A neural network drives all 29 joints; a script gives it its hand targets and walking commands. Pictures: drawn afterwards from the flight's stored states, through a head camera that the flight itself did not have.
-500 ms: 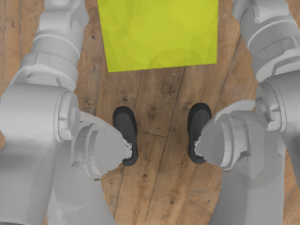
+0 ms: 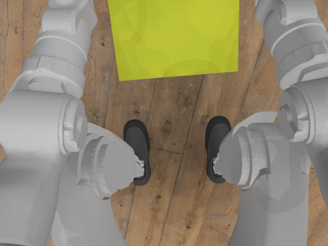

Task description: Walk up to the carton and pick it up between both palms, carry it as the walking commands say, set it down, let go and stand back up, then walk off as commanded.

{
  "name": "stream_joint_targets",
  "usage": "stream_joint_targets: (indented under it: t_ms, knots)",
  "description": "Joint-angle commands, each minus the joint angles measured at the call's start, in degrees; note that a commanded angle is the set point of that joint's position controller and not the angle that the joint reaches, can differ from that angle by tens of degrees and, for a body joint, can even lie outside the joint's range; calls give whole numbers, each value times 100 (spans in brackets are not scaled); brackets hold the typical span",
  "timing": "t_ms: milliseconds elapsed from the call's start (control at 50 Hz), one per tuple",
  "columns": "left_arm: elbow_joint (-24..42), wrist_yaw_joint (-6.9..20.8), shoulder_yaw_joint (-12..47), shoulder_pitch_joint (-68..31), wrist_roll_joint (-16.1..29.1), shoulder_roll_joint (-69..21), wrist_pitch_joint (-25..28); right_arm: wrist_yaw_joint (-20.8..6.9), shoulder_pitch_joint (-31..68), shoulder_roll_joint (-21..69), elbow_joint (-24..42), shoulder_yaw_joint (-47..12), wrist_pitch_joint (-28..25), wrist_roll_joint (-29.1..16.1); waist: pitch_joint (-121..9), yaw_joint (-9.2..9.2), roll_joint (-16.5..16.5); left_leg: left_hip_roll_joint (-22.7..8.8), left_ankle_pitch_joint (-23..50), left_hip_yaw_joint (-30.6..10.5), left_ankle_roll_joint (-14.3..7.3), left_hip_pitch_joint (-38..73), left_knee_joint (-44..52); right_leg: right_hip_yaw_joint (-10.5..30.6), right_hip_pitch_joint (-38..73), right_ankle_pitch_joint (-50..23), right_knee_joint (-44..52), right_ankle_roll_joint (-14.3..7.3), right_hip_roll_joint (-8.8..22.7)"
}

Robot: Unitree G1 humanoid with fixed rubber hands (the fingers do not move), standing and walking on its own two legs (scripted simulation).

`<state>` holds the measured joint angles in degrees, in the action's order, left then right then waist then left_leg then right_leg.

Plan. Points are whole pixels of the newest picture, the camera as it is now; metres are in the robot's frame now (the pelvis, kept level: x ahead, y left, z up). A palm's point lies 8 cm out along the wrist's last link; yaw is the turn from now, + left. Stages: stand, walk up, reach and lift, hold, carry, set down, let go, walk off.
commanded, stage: reach and lift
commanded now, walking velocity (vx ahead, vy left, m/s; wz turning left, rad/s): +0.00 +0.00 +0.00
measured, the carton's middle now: (172, 20) +0.50 -0.02 -0.25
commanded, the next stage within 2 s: none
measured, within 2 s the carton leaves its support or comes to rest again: leaves its support in 0.36 s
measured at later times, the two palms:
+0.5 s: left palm out of the picture +0.56 +0.12 -0.13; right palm out of the picture +0.54 -0.18 -0.15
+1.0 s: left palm out of the picture +0.55 +0.12 -0.08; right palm out of the picture +0.53 -0.17 -0.10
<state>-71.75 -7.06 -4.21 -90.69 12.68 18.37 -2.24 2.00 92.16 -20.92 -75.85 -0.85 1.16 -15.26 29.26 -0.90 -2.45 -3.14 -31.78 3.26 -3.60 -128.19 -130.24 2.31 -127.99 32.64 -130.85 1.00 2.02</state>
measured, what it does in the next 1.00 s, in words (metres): stands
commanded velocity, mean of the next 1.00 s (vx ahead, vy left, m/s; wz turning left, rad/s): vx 0.00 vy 0.00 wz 0.00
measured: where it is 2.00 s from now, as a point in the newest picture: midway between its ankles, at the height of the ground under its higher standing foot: (178, 161)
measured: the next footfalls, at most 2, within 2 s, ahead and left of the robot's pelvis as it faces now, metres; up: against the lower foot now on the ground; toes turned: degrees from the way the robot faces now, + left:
none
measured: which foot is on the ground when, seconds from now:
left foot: down 0.00-1.00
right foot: down 0.00-1.00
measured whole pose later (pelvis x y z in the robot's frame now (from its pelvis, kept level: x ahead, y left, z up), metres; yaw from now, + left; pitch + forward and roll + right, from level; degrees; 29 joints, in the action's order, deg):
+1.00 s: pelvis -0.02 -0.02 +0.01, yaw +0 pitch +22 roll +4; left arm -62.4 -12.6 -4.5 -88.3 13.5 17.6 -14.0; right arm 12.8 84.8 -19.0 -56.2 -1.9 17.6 -15.3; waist 30.1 0.0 1.6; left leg -3.0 -30.9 3.1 -0.2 -118.7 -127.8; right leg 3.9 -122.2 29.5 -129.9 0.3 -2.5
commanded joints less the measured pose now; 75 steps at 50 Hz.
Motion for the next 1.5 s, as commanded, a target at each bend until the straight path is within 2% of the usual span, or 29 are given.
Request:
stream_joint_targets:
  t_ms: [0, 60, 160, 180, 240, 260, 320, 420, 440, 460, 540, 560, 600, 680, 780, 840, 860, 920, 1000, 1020, 1040, 1060, 1120, 1140, 1220, 1320, 1380, 1460, 1480]
  knots:
    - [1059, 1650, 1026, -1605, 75, -6081, -209, -1305, 1566, 5676, 1484, -664, 207, 467, -6899, -212, 509, 1067, 1875, -269, 371, 3062, 1053, -659, 2334, -1742, 942, -266, -705]
    - [1108, 1582, 1137, -1685, 125, -6258, -220, -1269, 1883, 5672, 1817, -756, 166, 317, -7516, -223, 361, 1072, 2053, -251, 371, 3440, 1041, -706, 2509, -1894, 887, -289, -717]
    - [1953, 1410, 1578, -2254, 554, -6233, -138, -1106, 2334, 5685, 2610, -1249, 122, -146, -9308, -144, 517, 1069, 2728, -202, 400, 4311, 893, -770, 3325, -2498, 839, -196, -758]
    - [2171, 1356, 1706, -2353, 635, -6180, -113, -1055, 2308, 5642, 2632, -1284, 134, -224, -9673, -224, 498, 1072, 2851, -222, 402, 4565, 886, -808, 3556, -2636, 818, -175, -754]
    - [2426, 1209, 1879, -2332, 793, -6337, -157, -937, 2521, 5595, 3191, -1477, 147, -425, -10716, -106, 301, 1059, 3190, -167, 422, 5287, 880, -794, 3833, -2817, 834, -204, -788]
    - [2879, 1160, 1903, -2535, 883, -6271, -149, -891, 2527, 5635, 3451, -1536, 197, -432, -11219, -141, 483, 1111, 3414, -184, 401, 5498, 878, -834, 4149, -3007, 858, -170, -825]
    - [3519, 1028, 2024, -2947, 947, -6155, -169, -807, 2675, 5867, 3842, -1678, 329, -579, -12197, 51, 591, 1143, 3563, -62, 367, 5772, 954, -812, 4854, -3335, 886, -143, -884]
    - [3295, 993, 1663, -2809, 560, -6279, -378, -818, 3171, 6149, 4110, -1710, 510, -605, -12109, 548, 698, 1105, 2816, 130, 294, 5420, 1211, -732, 5057, -2816, 1159, -72, -925]
    - [3173, 1011, 1620, -2868, 555, -6260, -411, -784, 3328, 6130, 4188, -1714, 542, -575, -12059, 518, 850, 1116, 2657, 127, 276, 5234, 1206, -732, 5169, -2730, 1155, -51, -914]
    - [3302, 1016, 1475, -2983, 494, -6136, -443, -774, 3509, 6214, 4261, -1726, 583, -663, -12055, 735, 853, 1097, 2545, 208, 258, 5197, 1243, -653, 5268, -2593, 1297, -34, -908]
    - [3318, 1108, 1167, -3160, 356, -6130, -545, -717, 3616, 6492, 4213, -1520, 748, -438, -11988, 723, 1184, 1137, 2137, 330, 207, 4762, 1310, -635, 5788, -2433, 1487, 14, -915]
    - [3581, 1152, 1224, -3504, 451, -6122, -562, -693, 3612, 6471, 4197, -1424, 799, -394, -12083, 581, 1088, 1139, 2080, 365, 255, 4688, 1273, -574, 5949, -2480, 1563, 1, -914]
    - [3492, 1231, 1046, -3534, 352, -6226, -630, -676, 3644, 6641, 4119, -1301, 869, -230, -12014, 550, 1216, 1171, 1818, 401, 242, 4461, 1331, -560, 6145, -2335, 1656, 10, -929]
    - [3604, 1394, 822, -3631, 304, -6126, -684, -662, 4078, 6799, 4468, -1238, 935, -221, -12179, 660, 1403, 1157, 1633, 466, 175, 4194, 1275, -473, 6519, -2206, 1756, 15, -918]
    - [3552, 1473, 805, -3493, 227, -6379, -824, -726, 4013, 7020, 4514, -1215, 1015, -129, -12582, 593, 1360, 1203, 1748, 454, 188, 4478, 1315, -526, 6692, -2311, 1743, 14, -935]
    - [3487, 1481, 719, -3407, 45, -6535, -933, -807, 4047, 7056, 4546, -1197, 1084, -113, -12460, 770, 1188, 1230, 1688, 442, 206, 4620, 1456, -583, 6450, -2143, 1729, 1, -967]
    - [3598, 1496, 758, -3399, 93, -6682, -960, -832, 4031, 7090, 4651, -1169, 1101, -100, -12618, 639, 1215, 1253, 1710, 400, 196, 4636, 1460, -634, 6478, -2176, 1694, -16, -965]
    - [4022, 1487, 793, -3389, 216, -6870, -1046, -872, 4324, 7122, 5294, -1322, 1181, -193, -13545, 658, 1177, 1290, 2095, 366, 200, 5331, 1504, -710, 6671, -2341, 1687, -27, -995]
    - [3843, 1494, 740, -3268, 9, -7032, -1221, -921, 4006, 7337, 4882, -1144, 1351, -38, -13327, 604, 1017, 1312, 1760, 370, 248, 5243, 1698, -742, 6411, -2006, 1850, -15, -991]
    - [3717, 1541, 786, -3200, 2, -7166, -1280, -943, 3932, 7391, 4897, -1118, 1375, -24, -13169, 643, 926, 1311, 1583, 400, 234, 5040, 1722, -679, 6323, -1847, 1903, -46, -989]
    - [4160, 1546, 846, -3416, 48, -7161, -1283, -958, 3976, 7541, 5144, -1147, 1425, 24, -13565, 620, 1029, 1317, 1709, 349, 208, 5290, 1777, -708, 6496, -1926, 1913, -29, -982]
    - [4180, 1564, 908, -3404, 119, -7300, -1331, -956, 3997, 7538, 5178, -1172, 1453, 64, -13790, 485, 999, 1320, 1820, 336, 242, 5344, 1737, -720, 6516, -2051, 1894, -50, -981]
    - [4070, 1601, 905, -3280, 14, -7430, -1459, -991, 4000, 7597, 5194, -1150, 1532, 99, -13884, 549, 942, 1319, 1680, 344, 256, 5333, 1863, -699, 6544, -1915, 1964, -45, -975]
    - [4003, 1633, 890, -3284, -20, -7490, -1489, -1005, 4035, 7535, 5247, -1092, 1552, 189, -13900, 425, 949, 1326, 1569, 354, 273, 5350, 1864, -727, 6461, -1792, 2026, -28, -972]
    - [4085, 1642, 1098, -3122, -82, -7698, -1612, -1054, 4017, 7459, 5418, -1255, 1580, 199, -14412, 458, 856, 1344, 1839, 270, 318, 5681, 1932, -727, 6554, -2015, 2012, -19, -995]
    - [4096, 1659, 985, -3217, -110, -7708, -1710, -1083, 3994, 7556, 5186, -1208, 1733, 249, -14017, 480, 949, 1343, 1435, 239, 306, 5412, 2123, -686, 6477, -1599, 2217, -1, -956]
    - [3928, 1668, 956, -2777, -162, -7982, -1860, -1099, 4209, 7557, 5781, -1389, 1758, 117, -14573, 592, 866, 1403, 1637, 249, 284, 5840, 2201, -668, 6818, -1701, 2346, 8, -994]
    - [4368, 1662, 1063, -3079, -106, -7809, -1925, -1082, 3944, 7711, 5689, -1412, 1909, 144, -14858, 519, 926, 1411, 1702, 206, 312, 5950, 2306, -634, 7056, -1875, 2470, 38, -1024]
    - [4319, 1658, 1051, -2982, -108, -7764, -1946, -1079, 4092, 7676, 5788, -1475, 1903, 44, -14865, 619, 893, 1399, 1755, 194, 283, 6043, 2330, -617, 7011, -1844, 2470, 28, -1010]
